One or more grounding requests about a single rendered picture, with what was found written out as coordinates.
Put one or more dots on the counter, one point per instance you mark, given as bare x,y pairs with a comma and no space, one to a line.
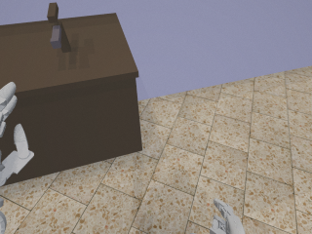
76,104

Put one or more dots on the right robot hand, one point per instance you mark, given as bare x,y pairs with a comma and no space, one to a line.
231,225

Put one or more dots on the tap lever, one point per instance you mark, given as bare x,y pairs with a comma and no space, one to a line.
56,37

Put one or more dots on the left robot hand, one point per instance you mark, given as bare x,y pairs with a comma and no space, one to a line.
17,159

